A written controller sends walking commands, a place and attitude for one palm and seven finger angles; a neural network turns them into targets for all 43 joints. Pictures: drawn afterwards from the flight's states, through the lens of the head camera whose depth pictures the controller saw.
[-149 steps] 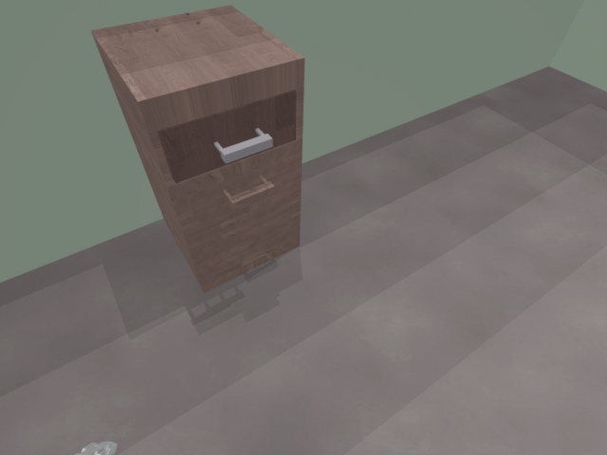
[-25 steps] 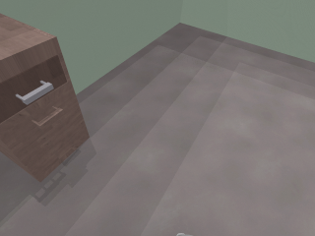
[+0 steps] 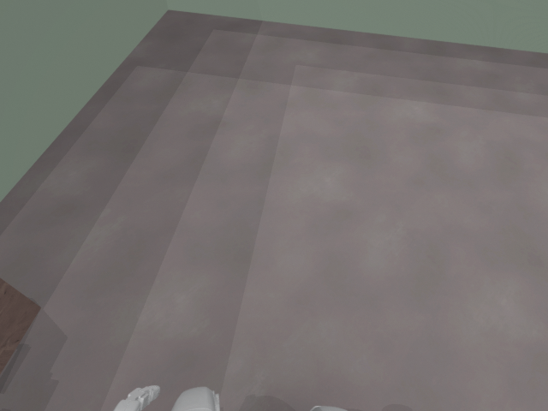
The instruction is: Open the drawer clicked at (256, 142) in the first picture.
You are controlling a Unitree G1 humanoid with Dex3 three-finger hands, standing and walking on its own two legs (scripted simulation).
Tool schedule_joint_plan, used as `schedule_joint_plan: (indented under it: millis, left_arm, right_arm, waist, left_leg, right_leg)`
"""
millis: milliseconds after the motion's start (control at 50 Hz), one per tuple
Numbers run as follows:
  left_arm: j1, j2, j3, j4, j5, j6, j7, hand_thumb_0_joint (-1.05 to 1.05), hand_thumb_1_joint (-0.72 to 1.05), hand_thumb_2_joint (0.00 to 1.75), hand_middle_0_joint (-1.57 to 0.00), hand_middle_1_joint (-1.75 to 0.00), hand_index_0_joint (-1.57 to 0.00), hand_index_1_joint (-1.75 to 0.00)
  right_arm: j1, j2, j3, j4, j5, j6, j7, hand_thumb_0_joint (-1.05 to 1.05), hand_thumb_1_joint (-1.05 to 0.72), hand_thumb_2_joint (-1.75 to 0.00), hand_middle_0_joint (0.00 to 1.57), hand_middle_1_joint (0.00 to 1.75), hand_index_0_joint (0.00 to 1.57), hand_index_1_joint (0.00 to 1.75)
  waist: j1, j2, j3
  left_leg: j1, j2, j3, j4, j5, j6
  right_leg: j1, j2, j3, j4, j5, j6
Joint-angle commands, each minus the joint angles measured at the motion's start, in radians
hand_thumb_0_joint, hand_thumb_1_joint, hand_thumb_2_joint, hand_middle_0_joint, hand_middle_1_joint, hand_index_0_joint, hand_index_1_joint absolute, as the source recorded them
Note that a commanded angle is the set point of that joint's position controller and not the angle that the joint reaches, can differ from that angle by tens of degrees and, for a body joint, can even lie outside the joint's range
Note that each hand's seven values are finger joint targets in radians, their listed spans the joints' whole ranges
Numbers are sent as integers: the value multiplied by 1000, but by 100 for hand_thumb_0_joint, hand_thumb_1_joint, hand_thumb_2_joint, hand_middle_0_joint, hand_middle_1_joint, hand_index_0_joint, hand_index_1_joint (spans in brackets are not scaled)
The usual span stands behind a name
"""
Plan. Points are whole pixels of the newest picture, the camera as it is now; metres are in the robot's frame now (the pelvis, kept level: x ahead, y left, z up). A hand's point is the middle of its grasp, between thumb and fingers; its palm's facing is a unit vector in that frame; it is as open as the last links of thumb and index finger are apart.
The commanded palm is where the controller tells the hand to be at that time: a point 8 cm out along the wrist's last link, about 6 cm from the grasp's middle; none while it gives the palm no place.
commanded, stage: walk to a spot facing it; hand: left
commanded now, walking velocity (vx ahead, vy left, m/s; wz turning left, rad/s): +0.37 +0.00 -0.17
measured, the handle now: out of the picture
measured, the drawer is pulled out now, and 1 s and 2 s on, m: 0.00 0.00 0.00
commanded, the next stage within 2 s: turn to face it in 0.66 s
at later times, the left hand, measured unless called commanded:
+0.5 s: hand (160, 342) +0.26 +0.20 -0.16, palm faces -0.14 -0.98 -0.13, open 7.3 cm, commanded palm none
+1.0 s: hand (224, 228) +0.50 +0.10 -0.16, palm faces -0.16 -0.96 -0.21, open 7.2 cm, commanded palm none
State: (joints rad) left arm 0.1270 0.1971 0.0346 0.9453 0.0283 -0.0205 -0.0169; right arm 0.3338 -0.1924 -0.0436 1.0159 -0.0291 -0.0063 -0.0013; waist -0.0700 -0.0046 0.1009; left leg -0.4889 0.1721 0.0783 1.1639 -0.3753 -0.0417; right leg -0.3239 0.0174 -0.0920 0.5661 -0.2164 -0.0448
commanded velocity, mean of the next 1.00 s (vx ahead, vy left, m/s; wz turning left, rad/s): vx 0.24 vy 0.00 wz -0.03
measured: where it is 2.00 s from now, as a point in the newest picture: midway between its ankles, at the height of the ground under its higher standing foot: (289, 338)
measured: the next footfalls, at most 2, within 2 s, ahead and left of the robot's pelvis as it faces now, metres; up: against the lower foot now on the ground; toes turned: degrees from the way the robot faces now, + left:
left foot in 0.18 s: +0.19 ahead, +0.13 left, +0.00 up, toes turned +7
right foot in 0.70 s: +0.41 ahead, -0.16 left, +0.00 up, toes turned -23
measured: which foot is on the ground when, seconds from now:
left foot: up 0.00-0.16, down 0.18-0.68, up 0.70-1.00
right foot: down 0.00-0.18, up 0.20-0.68, down 0.70-1.00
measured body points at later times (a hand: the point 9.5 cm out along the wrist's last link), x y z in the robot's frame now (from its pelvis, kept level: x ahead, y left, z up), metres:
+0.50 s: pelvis +0.20 +0.03 +0.02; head +0.22 +0.05 +0.47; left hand +0.27 +0.25 -0.15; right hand +0.10 -0.17 -0.12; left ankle +0.15 +0.13 -0.73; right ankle +0.24 -0.13 -0.65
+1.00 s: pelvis +0.40 -0.06 +0.01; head +0.41 -0.07 +0.46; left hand +0.51 +0.15 -0.14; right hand +0.41 -0.31 -0.14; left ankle +0.50 +0.04 -0.68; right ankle +0.38 -0.14 -0.73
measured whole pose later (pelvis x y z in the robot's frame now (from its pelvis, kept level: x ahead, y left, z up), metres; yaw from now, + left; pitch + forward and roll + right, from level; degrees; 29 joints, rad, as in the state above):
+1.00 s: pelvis +0.40 -0.06 +0.01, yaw -10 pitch -2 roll -1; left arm 0.20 0.17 0.04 1.04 0.03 -0.05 0.02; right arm 0.21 -0.18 -0.06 1.02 -0.02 0.00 -0.01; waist -0.03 0.03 0.04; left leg -0.55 0.12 0.09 0.93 -0.25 -0.04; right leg -0.16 -0.01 -0.24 0.46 -0.28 -0.05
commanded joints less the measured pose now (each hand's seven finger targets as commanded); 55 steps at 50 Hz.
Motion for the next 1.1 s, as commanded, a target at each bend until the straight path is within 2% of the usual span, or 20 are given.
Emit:
schedule_joint_plan:
  millis: [0, 60, 120, 140, 160, 180, 200, 240, 300, 540, 600, 640, 660, 680, 700, 760, 820, 880, 1000, 1080]
  left_arm:
    - [18, 170, 54, -37, 3, -23, 18, 0, 90, 90, -20, -30, -20, -30]
    - [42, 177, 58, -31, 2, -20, 12, 0, 90, 90, -20, -30, -20, -30]
    - [44, 146, 56, -24, -4, -11, 10, 0, 90, 90, -20, -30, -20, -30]
    - [65, 95, 45, -32, -8, -8, 7, 0, 90, 90, -20, -30, -20, -30]
    - [75, 19, 32, -55, -15, -5, 0, 0, 90, 90, -20, -30, -20, -30]
    - [29, 49, 39, -87, -7, -13, -1, 0, 90, 90, -20, -30, -20, -30]
    - [22, 71, 48, -74, 2, -11, -1, 0, 90, 90, -20, -30, -20, -30]
    - [77, 70, 60, -25, 9, -8, -15, 0, 90, 90, -20, -30, -20, -30]
    - [131, 25, 54, 19, 8, 9, -17, 0, 90, 90, -20, -30, -20, -30]
    - [-86, -29, 34, -11, 4, 4, -26, 0, 90, 90, -20, -30, -20, -30]
    - [10, -2, 39, 20, 5, -9, -21, 0, 90, 90, -20, -30, -20, -30]
    - [290, 63, 62, 107, 11, -29, -11, 0, 90, 90, -20, -30, -20, -30]
    - [417, 172, 89, 142, 14, -43, 3, 0, 90, 90, -20, -30, -20, -30]
    - [487, 255, 101, 161, -7, -44, 15, 0, 90, 90, -20, -30, -20, -30]
    - [431, 252, 104, 147, -21, -39, 26, 0, 90, 90, -20, -30, -20, -30]
    - [209, 82, 45, 99, -11, -50, 37, 0, 90, 90, -20, -30, -20, -30]
    - [131, 36, 28, 82, -1, -62, 46, 0, 90, 90, -20, -30, -20, -30]
    - [113, 35, 14, 67, -10, -55, 42, 0, 90, 90, -20, -30, -20, -30]
    - [134, 100, 39, 47, -3, -27, 48, 0, 90, 90, -20, -30, -20, -30]
    - [126, 156, 61, 11, -6, -8, 49, 0, 90, 90, -20, -30, -20, -30]
  right_arm:
    - [93, -40, -20, -53, -1, -11, 11, 0, -90, -90, 20, 30, 20, 30]
    - [56, -37, -22, -70, 0, -25, 18, 0, -90, -90, 20, 30, 20, 30]
    - [140, -51, -27, -39, 1, -46, 9, 0, -90, -90, 20, 30, 20, 30]
    - [200, -97, -36, -17, -4, -53, -1, 0, -90, -90, 20, 30, 20, 30]
    - [288, -192, -56, -3, -21, -60, -7, 0, -90, -90, 20, 30, 20, 30]
    - [265, -209, -52, -13, -17, -58, -12, 0, -90, -90, 20, 30, 20, 30]
    - [195, -179, -45, -22, -13, -59, -17, 0, -90, -90, 20, 30, 20, 30]
    - [87, -104, -27, -41, -6, -75, -21, 0, -90, -90, 20, 30, 20, 30]
    - [80, -66, -20, -11, 4, -93, -27, 0, -90, -90, 20, 30, 20, 30]
    - [240, -47, -17, 109, -5, -77, -28, 0, -90, -90, 20, 30, 20, 30]
    - [211, -75, -27, 111, -3, -70, -27, 0, -90, -90, 20, 30, 20, 30]
    - [145, -99, -32, 97, 11, -70, -23, 0, -90, -90, 20, 30, 20, 30]
    - [172, -48, -25, 79, 26, -74, -10, 0, -90, -90, 20, 30, 20, 30]
    - [154, 8, -12, 40, 33, -78, -16, 0, -90, -90, 20, 30, 20, 30]
    - [84, -17, -17, 24, 35, -68, -19, 0, -90, -90, 20, 30, 20, 30]
    - [26, 23, -14, 41, 8, -46, -20, 0, -90, -90, 20, 30, 20, 30]
    - [143, 66, -6, 79, 7, -7, -18, 0, -90, -90, 20, 30, 20, 30]
    - [89, 59, 0, 49, 10, 7, -8, 0, -90, -90, 20, 30, 20, 30]
    - [-119, -2, -10, -56, 8, 12, 17, 0, -90, -90, 20, 30, 20, 30]
    - [-81, -61, -25, -86, 0, 15, 19, 0, -90, -90, 20, 30, 20, 30]
  waist:
    - [4, -122, -64]
    - [22, -122, -54]
    - [-23, -20, -49]
    - [-40, 130, -41]
    - [-62, 383, -24]
    - [-48, 307, 5]
    - [-14, 254, 16]
    - [42, 92, 26]
    - [67, 85, -6]
    - [-6, 176, 55]
    - [50, 157, -12]
    - [190, 104, -169]
    - [230, -100, -309]
    - [214, -241, -367]
    - [210, -161, -339]
    - [101, -5, -82]
    - [17, -57, -98]
    - [15, -112, -76]
    - [71, -111, -30]
    - [36, -76, -86]
  left_leg:
    - [116, 1, 17, -234, 82, -10]
    - [166, -42, 54, -375, 87, -6]
    - [374, -76, 83, -571, 103, -3]
    - [450, -11, -40, -702, -68, 20]
    - [479, 232, -408, -958, -363, 99]
    - [403, 340, -603, -1087, -509, 173]
    - [356, 337, -597, -1094, -506, 164]
    - [317, 253, -363, -1064, -273, 117]
    - [335, 168, -88, -1023, 31, 95]
    - [528, 171, 160, -946, 473, 137]
    - [539, 179, 201, -775, 766, 125]
    - [420, 127, 250, -433, 811, 70]
    - [150, 52, 241, -138, 466, 38]
    - [-97, -99, 144, 162, -214, 3]
    - [-120, -65, 2, 270, -186, 26]
    - [-78, 16, -56, 168, 15, 28]
    - [15, -3, -45, -3, 41, 10]
    - [20, -28, -19, -136, 129, 1]
    - [7, -46, 32, -368, 135, 9]
    - [153, -101, 65, -522, 165, 36]
  right_leg:
    - [-148, -234, 228, -375, -264, -122]
    - [-108, -226, 245, -351, -312, -122]
    - [-159, -166, 214, -207, -365, -87]
    - [-231, -91, 174, -19, -337, -60]
    - [-369, 36, 24, 338, -349, -2]
    - [-424, -3, 89, 515, -319, -4]
    - [-443, -51, 122, 639, -232, -4]
    - [-419, -100, 126, 687, -74, 17]
    - [-353, -121, 102, 639, 26, 38]
    - [-334, -100, -59, 158, 35, 28]
    - [-141, -31, -107, 71, -22, -17]
    - [247, -1, -114, -26, 85, -45]
    - [548, -217, 155, -59, 113, -111]
    - [679, -453, 561, -157, 344, -227]
    - [561, -483, 590, -234, 278, -249]
    - [148, -376, 274, -280, 337, -145]
    - [45, -323, 58, -278, 465, -109]
    - [41, -287, -33, -289, 475, -81]
    - [155, -345, -66, -219, 458, -67]
    - [197, -353, -109, 8, 528, -32]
